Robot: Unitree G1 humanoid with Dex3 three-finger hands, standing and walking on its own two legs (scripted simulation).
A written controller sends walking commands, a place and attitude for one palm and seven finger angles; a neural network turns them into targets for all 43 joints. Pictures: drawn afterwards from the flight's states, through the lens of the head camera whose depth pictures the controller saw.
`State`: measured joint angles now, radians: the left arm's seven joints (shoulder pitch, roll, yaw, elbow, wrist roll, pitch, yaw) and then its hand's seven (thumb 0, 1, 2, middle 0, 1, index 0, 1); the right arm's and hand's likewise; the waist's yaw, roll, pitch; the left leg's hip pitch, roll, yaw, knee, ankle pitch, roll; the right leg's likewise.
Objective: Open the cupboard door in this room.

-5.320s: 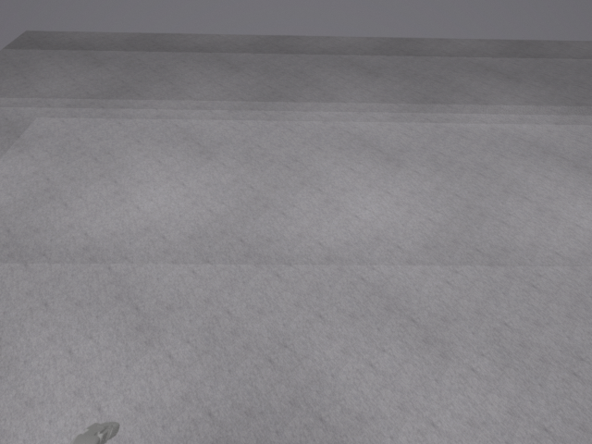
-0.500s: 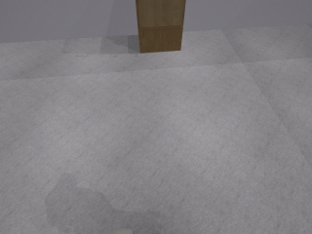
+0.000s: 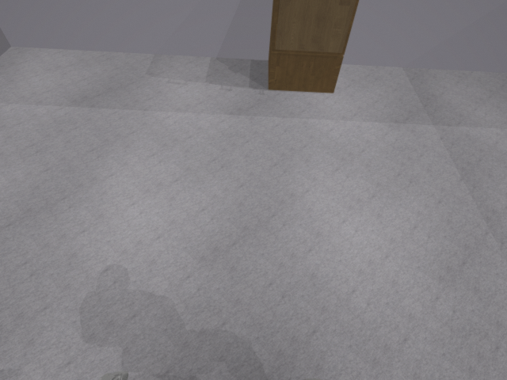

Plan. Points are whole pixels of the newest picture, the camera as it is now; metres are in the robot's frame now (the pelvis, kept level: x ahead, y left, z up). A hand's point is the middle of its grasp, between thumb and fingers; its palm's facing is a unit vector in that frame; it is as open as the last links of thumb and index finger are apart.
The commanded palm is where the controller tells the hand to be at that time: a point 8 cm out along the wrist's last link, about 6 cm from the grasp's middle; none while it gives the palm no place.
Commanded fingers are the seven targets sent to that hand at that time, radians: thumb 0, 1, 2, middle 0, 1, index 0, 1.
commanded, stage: turn or walk to find it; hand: left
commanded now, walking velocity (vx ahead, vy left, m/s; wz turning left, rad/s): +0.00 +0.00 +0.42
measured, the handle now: out of the picture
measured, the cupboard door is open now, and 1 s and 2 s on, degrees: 0 0 0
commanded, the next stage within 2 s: stand and wait in 0.90 s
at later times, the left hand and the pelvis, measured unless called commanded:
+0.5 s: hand out of the picture -0.03 +0.18 -0.17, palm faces +0.25 -0.94 -0.24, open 7.4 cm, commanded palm none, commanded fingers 0.00 0.90 0.90 -0.20 -0.30 -0.20 -0.30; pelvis -0.04 -0.02 +0.00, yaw +14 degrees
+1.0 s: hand out of the picture -0.05 +0.22 -0.16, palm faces +0.42 -0.87 -0.27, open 7.4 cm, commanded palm none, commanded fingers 0.00 0.90 0.90 -0.20 -0.30 -0.20 -0.30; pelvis -0.06 -0.01 -0.01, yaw +24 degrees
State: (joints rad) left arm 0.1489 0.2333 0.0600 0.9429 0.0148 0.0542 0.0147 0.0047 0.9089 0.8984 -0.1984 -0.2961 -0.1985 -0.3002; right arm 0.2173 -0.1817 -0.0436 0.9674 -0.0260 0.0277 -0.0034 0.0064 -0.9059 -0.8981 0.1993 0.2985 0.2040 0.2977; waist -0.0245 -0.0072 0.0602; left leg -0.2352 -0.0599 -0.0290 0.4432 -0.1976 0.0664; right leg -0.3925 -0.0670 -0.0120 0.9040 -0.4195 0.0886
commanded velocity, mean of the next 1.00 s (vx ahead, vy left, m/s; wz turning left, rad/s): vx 0.00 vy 0.00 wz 0.37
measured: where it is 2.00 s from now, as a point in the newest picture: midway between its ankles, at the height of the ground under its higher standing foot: outside the picture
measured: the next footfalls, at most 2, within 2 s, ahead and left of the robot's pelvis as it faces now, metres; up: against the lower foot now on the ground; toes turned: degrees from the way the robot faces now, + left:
right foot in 0.14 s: +0.03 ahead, -0.14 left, +0.00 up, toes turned +1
left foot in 0.58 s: -0.04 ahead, +0.12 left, +0.00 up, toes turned +20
